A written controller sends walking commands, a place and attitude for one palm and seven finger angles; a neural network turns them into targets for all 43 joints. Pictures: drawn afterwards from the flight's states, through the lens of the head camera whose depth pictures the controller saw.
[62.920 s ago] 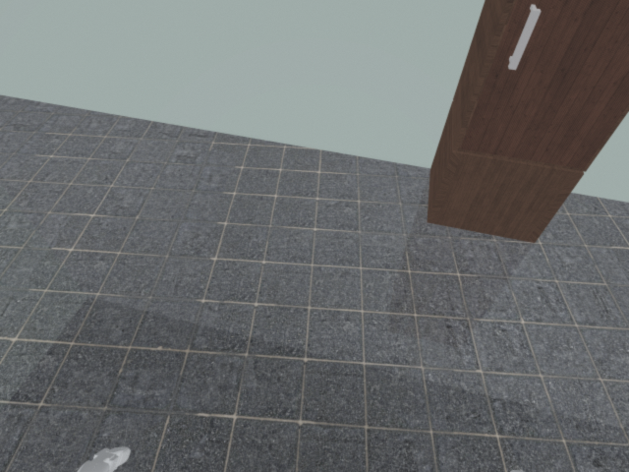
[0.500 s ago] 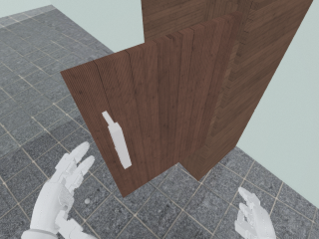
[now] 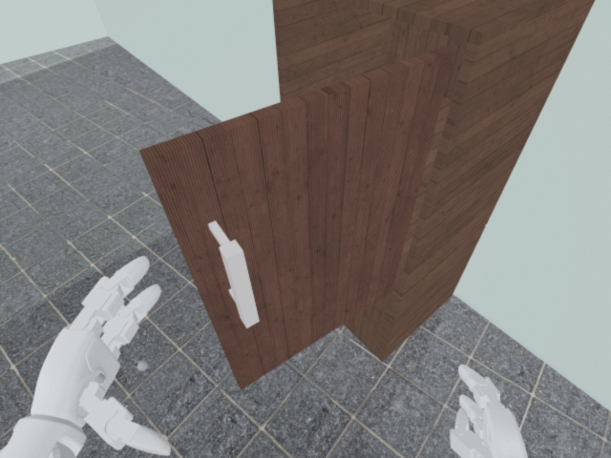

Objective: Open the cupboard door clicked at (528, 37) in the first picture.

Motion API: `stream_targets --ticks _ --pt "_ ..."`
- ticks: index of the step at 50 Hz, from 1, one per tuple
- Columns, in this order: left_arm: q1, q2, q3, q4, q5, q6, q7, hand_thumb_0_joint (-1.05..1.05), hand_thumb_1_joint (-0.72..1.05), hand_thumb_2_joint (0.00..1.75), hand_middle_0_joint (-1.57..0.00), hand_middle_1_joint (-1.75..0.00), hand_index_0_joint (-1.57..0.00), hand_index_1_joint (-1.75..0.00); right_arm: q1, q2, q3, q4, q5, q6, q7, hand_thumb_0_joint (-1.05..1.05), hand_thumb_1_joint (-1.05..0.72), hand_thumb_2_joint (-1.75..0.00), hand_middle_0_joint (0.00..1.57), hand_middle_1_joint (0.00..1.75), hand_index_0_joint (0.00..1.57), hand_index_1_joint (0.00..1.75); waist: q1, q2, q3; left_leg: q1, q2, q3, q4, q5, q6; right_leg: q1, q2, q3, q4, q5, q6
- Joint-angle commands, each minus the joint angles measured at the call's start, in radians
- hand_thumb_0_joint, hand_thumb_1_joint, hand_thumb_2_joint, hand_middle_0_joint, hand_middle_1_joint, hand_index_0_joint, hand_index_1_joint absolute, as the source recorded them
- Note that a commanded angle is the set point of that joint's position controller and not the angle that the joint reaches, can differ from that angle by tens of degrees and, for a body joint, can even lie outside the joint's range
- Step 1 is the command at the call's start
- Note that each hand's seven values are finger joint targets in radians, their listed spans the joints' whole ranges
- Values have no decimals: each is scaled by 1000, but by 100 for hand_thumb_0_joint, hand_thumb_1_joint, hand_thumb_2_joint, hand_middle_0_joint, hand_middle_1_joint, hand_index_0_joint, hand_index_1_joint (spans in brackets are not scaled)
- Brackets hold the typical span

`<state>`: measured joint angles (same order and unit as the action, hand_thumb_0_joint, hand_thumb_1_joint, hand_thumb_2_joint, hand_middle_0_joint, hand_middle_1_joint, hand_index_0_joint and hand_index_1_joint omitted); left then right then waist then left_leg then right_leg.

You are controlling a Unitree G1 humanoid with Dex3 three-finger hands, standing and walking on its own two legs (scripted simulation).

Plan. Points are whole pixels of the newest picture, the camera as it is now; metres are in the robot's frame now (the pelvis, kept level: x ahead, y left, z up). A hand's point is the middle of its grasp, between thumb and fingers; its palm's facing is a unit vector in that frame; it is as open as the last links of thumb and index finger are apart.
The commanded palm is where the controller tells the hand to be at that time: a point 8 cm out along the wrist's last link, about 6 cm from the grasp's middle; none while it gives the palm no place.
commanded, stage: draw the hand back to the body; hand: left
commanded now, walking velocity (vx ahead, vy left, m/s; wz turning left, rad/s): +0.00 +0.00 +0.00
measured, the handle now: (234, 277) +0.32 +0.13 +0.09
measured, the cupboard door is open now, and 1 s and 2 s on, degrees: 83 83 83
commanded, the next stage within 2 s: step back with the hand held close in 1.20 s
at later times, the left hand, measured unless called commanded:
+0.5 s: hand (71, 331) +0.20 +0.26 +0.15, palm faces +0.35 -0.86 -0.38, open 13.0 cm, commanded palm +0.15 +0.30 +0.17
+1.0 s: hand (48, 297) +0.22 +0.27 +0.18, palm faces +0.43 -0.82 -0.38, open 7.8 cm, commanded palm +0.17 +0.31 +0.20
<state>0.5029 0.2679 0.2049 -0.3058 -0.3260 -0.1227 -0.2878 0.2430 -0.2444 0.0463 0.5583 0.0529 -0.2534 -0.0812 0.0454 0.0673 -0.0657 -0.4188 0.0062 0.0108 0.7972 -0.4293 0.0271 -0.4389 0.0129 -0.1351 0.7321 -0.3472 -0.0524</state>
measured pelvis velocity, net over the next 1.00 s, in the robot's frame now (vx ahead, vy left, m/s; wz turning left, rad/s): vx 0.02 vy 0.02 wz -0.03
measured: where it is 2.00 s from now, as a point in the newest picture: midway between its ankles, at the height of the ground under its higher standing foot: outside the picture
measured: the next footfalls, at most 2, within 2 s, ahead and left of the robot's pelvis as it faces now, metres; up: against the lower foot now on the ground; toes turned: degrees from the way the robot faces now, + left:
none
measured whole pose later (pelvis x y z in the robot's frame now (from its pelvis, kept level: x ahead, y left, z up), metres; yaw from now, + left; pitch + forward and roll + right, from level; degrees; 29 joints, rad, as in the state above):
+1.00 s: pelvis +0.02 +0.02 +0.03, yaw -2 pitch -4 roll -1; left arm 0.45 0.32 0.32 -0.37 -0.06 -0.08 0.12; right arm 0.17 -0.23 0.01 0.65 0.00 -0.10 -0.05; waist 0.08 0.06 0.04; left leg -0.04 -0.02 0.06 0.39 -0.27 0.05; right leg -0.09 0.01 -0.08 0.36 -0.19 -0.02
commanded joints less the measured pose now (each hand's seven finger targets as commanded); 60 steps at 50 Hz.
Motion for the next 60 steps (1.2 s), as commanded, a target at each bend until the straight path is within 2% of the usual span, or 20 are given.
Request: stream_targets --ticks 1,6,7,8,9,10,12,16,19,21,25,28,36,38,41,42,45,53,54,60 --pt "-29 146 111 -237 -12 -48 -1 0 -50 30 -15 -30 -15 -30 -126 -104 -35 -172 -2 -82 -5 0 -90 -90 20 30 20 30 13 -21 -85 12 -10 -65 -157 222 -9 141 -16 103 -147 149 26" --pt "-64 155 129 -261 -20 -22 -4 0 -32 37 -16 -30 -16 -30 -133 -108 -33 -162 1 -89 -6 0 -90 -90 20 30 20 30 9 -24 -65 51 -9 -65 -187 224 -12 147 -9 91 -172 157 29" --pt "-89 301 166 -350 157 -29 178 0 -29 39 -16 -30 -16 -30 -126 -96 -47 -151 -29 -66 -26 0 -90 -90 20 30 20 30 38 -34 -45 55 6 -47 -230 186 -5 199 -23 144 -232 105 18" --pt "-11 190 112 -306 175 -8 256 0 -26 40 -16 -30 -16 -30 -122 -79 -41 -146 -41 -56 -30 0 -90 -90 20 30 20 30 16 -41 18 50 0 -42 -247 150 -11 192 -34 143 -268 56 18" --pt "1 174 98 -293 187 6 292 0 -22 42 -16 -30 -16 -30 -130 -85 -44 -142 -39 -48 -29 0 -90 -90 20 30 20 30 15 -84 48 51 3 -46 -251 121 -12 176 -37 150 -295 5 17" --pt "6 134 59 -295 212 9 319 0 -18 43 -16 -30 -16 -30 -129 -81 -39 -134 -41 -36 -27 0 -90 -90 20 30 20 30 4 -36 64 79 6 -42 -264 129 -8 180 -40 146 -300 17 18" --pt "-6 148 53 -341 243 1 363 0 -12 47 -16 -30 -16 -30 -135 -85 -35 -129 -44 -20 -20 0 -90 -90 20 30 20 30 8 47 40 124 10 -50 -304 157 -9 215 -37 127 -295 59 14" --pt "-22 180 70 -368 278 -12 413 0 2 52 -17 -30 -17 -30 -142 -88 -35 -113 -56 -9 -18 0 -90 -90 20 30 20 30 13 36 3 180 20 -60 -369 232 -13 287 -35 109 -300 129 15" --pt "-34 203 102 -337 289 -13 432 0 13 57 -17 -30 -17 -30 -154 -91 -39 -96 -59 3 -19 0 -90 -90 20 30 20 30 18 -23 17 200 27 -64 -403 272 -16 321 -30 105 -322 155 15" --pt "-39 192 103 -331 293 -15 434 0 20 60 -18 -30 -18 -30 -156 -91 -40 -92 -58 13 -16 0 -90 -90 20 30 20 30 18 -28 23 219 32 -68 -422 315 -22 333 -29 104 -324 178 18" --pt "-41 186 114 -320 296 -17 435 0 34 66 -18 -30 -18 -30 -158 -94 -44 -78 -61 28 -4 0 -90 -90 20 30 20 30 23 32 20 264 41 -69 -443 444 -42 365 -28 108 -333 237 17" --pt "-51 200 137 -328 297 -22 433 0 44 70 -18 -30 -18 -30 -159 -95 -50 -77 -61 41 5 0 -90 -90 20 30 20 30 26 10 2 290 45 -67 -447 504 -49 385 -24 107 -341 270 18" --pt "-64 249 230 -299 280 -23 428 0 73 82 -19 -30 -19 -30 -166 -92 -61 -69 -60 82 13 0 -90 -90 20 30 20 30 33 -15 -11 313 41 -39 -445 572 -45 430 -25 123 -366 364 17" --pt "-102 251 234 -309 280 -25 426 0 80 86 -20 -30 -20 -30 -170 -93 -61 -67 -59 87 16 0 -90 -90 20 30 20 30 30 27 -8 322 41 -39 -449 571 -46 422 -24 124 -373 351 18" --pt "-130 261 249 -300 276 -26 429 0 90 90 -20 -30 -20 -30 -175 -93 -63 -62 -59 89 16 0 -90 -90 20 30 20 30 29 38 -4 325 38 -36 -454 544 -41 423 -28 126 -382 344 17" --pt "-113 247 238 -277 275 -25 427 0 90 90 -20 -30 -20 -30 -174 -92 -63 -62 -60 91 16 0 -90 -90 20 30 20 30 29 7 8 324 38 -35 -457 536 -37 420 -26 123 -387 342 18" --pt "-105 221 209 -263 273 -21 419 0 90 90 -20 -30 -20 -30 -177 -97 -67 -64 -57 99 20 0 -90 -90 20 30 20 30 26 -8 13 331 38 -30 -458 525 -29 415 -27 126 -396 341 21" --pt "-134 265 240 -308 276 -32 424 0 90 90 -20 -30 -20 -30 -186 -92 -68 -67 -57 97 16 0 -90 -90 20 30 20 30 30 7 -14 331 26 -26 -461 461 -17 431 -26 137 -406 327 19" --pt "-128 274 249 -291 275 -28 425 0 90 90 -20 -30 -20 -30 -191 -93 -67 -63 -60 98 14 0 -90 -90 20 30 20 30 33 6 5 325 26 -26 -461 449 -16 427 -28 138 -413 326 16" --pt "-129 246 227 -269 271 -32 420 0 90 90 -20 -30 -20 -30 -193 -87 -66 -58 -57 95 15 0 -90 -90 20 30 20 30 26 16 42 320 24 -20 -471 386 -10 404 -29 144 -433 278 18"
